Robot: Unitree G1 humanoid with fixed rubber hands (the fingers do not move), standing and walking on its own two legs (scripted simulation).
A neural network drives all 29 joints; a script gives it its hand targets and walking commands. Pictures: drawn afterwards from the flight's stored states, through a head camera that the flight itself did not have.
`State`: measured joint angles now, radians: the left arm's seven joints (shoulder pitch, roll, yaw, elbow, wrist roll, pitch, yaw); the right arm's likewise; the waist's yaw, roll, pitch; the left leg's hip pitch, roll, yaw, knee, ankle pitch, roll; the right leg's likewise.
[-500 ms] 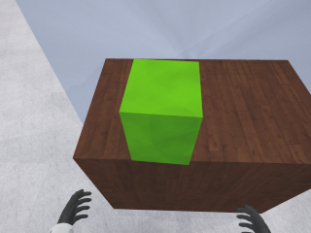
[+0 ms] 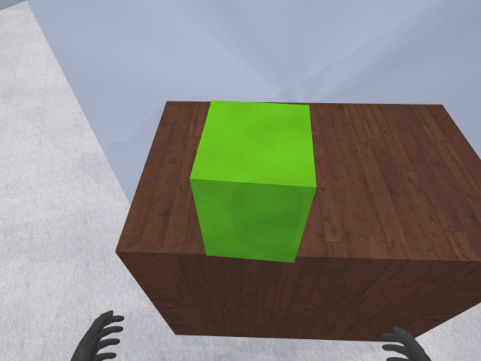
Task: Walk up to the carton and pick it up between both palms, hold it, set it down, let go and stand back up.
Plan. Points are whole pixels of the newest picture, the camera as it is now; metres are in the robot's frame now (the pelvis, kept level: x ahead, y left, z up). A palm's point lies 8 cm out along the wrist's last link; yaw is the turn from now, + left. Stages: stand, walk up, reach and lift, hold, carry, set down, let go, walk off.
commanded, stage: stand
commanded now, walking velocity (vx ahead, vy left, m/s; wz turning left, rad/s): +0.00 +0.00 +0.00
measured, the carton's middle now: (254, 184) +0.42 +0.02 +0.04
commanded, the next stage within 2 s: none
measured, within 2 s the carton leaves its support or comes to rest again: neither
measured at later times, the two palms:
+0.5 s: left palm out of the picture +0.12 +0.29 -0.08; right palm out of the picture +0.12 -0.26 -0.09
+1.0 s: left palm out of the picture +0.09 +0.30 -0.09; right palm out of the picture +0.09 -0.26 -0.10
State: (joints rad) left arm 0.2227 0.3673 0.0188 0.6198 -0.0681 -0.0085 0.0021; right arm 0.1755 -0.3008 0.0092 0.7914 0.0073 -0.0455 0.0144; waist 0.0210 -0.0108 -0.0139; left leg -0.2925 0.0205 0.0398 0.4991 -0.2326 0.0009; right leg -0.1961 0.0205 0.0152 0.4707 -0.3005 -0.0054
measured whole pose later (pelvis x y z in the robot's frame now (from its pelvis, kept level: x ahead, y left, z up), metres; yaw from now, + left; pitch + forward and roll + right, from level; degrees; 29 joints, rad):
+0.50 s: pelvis -0.01 +0.00 +0.00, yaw +0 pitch +1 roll -1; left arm 0.22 0.37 0.02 0.70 -0.07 -0.02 0.00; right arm 0.18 -0.30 0.01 0.84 0.01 -0.04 0.01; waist 0.02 -0.01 -0.04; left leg -0.29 0.02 0.04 0.50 -0.22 0.00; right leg -0.20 0.02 0.02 0.47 -0.29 -0.01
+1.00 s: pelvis -0.02 +0.01 +0.00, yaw +0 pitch +0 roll -1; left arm 0.22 0.37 0.02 0.76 -0.07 -0.03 0.00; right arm 0.18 -0.30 0.01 0.90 0.01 -0.04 0.01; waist 0.02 -0.01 -0.04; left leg -0.29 0.02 0.04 0.50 -0.20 0.01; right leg -0.20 0.02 0.02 0.47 -0.27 -0.01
